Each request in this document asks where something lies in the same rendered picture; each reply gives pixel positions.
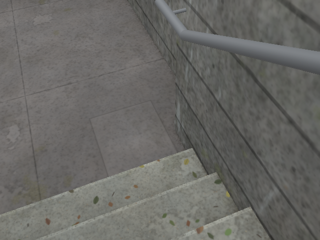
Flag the stairs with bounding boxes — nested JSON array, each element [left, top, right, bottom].
[[0, 148, 271, 240]]

